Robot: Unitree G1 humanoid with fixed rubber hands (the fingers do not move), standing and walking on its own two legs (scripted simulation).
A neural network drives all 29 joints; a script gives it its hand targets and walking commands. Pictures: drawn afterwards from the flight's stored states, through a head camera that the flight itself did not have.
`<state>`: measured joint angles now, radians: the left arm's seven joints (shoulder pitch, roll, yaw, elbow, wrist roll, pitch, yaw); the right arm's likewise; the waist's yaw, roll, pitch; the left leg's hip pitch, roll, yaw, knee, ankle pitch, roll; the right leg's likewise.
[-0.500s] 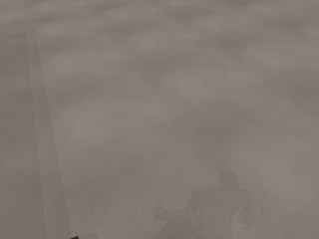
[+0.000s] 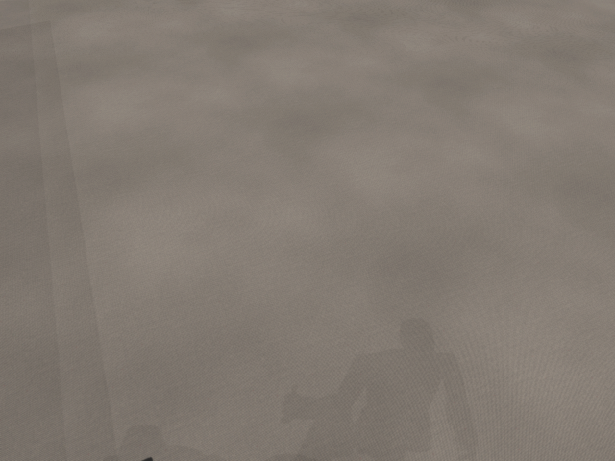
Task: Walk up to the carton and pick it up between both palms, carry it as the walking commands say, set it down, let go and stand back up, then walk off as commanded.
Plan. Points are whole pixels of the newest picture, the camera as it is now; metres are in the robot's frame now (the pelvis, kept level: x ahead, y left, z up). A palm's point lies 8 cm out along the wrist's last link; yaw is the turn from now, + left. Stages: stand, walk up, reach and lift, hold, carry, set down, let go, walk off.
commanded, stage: walk off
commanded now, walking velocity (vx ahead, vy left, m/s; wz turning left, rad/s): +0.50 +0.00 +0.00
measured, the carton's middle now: out of the picture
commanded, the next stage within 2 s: stand in 1.06 s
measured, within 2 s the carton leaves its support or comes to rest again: neither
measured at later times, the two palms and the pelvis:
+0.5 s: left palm (161, 443) +0.18 +0.22 -0.12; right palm (485, 336) +0.34 -0.29 -0.12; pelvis +0.21 -0.04 +0.00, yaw +2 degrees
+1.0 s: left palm (189, 266) +0.46 +0.23 -0.12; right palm (463, 280) +0.45 -0.29 -0.13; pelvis +0.41 -0.03 +0.00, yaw +3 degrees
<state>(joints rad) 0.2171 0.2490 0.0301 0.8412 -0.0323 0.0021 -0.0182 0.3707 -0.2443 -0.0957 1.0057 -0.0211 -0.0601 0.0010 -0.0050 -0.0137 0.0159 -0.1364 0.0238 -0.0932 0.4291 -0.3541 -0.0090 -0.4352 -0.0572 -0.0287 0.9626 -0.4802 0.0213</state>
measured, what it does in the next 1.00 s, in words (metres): walks ahead: right foot, then left foot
